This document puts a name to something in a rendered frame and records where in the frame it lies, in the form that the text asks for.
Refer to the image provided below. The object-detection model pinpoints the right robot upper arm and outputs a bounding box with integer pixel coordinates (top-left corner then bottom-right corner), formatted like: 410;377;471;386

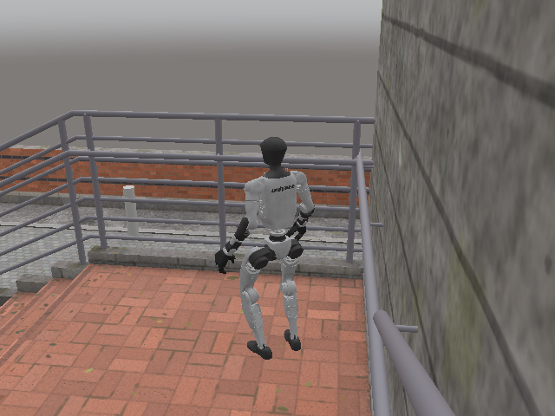
291;171;315;213

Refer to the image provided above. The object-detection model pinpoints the robot left forearm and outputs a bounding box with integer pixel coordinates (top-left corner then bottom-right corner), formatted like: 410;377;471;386
223;217;250;256

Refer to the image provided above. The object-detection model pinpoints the robot left thigh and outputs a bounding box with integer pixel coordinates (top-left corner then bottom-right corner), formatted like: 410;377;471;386
240;246;271;305

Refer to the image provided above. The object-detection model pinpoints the humanoid robot head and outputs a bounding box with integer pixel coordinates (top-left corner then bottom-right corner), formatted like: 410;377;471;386
260;137;291;179

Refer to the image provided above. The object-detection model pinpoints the robot left hand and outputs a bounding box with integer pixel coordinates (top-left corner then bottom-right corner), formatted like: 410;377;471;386
215;249;236;274

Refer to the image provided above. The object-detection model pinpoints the robot right forearm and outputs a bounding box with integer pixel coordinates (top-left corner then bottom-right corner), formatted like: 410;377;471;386
297;203;315;227

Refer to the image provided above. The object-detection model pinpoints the left robot upper arm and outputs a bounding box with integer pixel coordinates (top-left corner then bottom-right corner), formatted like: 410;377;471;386
244;178;264;230

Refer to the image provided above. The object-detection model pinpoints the robot right hand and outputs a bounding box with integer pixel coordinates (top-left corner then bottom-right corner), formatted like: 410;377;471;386
285;221;306;241

